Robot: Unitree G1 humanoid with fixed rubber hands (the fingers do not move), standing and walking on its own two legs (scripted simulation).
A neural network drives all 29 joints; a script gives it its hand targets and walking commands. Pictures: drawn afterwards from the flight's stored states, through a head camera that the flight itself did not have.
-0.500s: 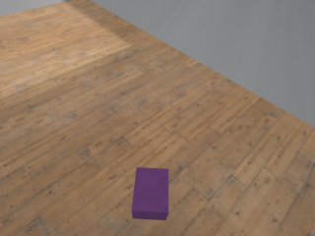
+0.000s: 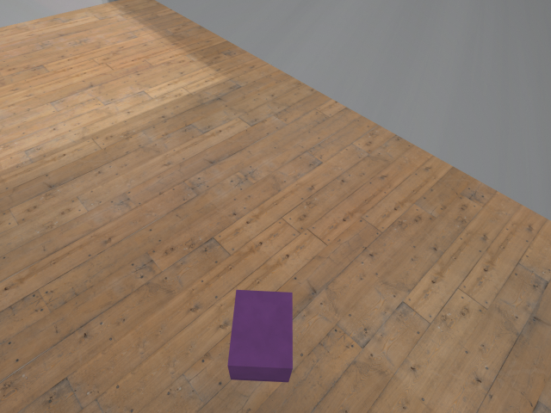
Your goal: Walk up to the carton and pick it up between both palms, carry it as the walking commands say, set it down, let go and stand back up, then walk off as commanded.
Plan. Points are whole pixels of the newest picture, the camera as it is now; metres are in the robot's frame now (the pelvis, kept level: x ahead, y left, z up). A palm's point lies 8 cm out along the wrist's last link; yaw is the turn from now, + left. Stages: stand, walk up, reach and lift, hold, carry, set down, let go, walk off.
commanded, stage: walk up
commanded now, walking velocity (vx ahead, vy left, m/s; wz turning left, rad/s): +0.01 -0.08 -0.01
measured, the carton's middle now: (262, 335) +0.48 +0.02 -0.68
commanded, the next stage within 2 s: stand in 0.82 s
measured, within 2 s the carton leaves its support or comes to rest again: neither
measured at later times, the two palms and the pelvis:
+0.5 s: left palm out of the picture +0.00 +0.22 -0.14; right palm out of the picture +0.01 -0.22 -0.12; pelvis +0.00 +0.01 +0.02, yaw +0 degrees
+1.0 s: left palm out of the picture +0.00 +0.24 -0.14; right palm out of the picture +0.00 -0.20 -0.13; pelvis +0.02 +0.02 +0.01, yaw +1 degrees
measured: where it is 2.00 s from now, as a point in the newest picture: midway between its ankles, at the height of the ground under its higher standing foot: outside the picture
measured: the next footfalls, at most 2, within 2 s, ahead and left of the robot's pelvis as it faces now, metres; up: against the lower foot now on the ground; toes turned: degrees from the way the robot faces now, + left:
left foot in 0.32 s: +0.01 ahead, +0.11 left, +0.00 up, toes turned +0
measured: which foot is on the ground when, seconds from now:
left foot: down 0.00-0.08, up 0.10-0.30, down 0.32-1.00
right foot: down 0.00-1.00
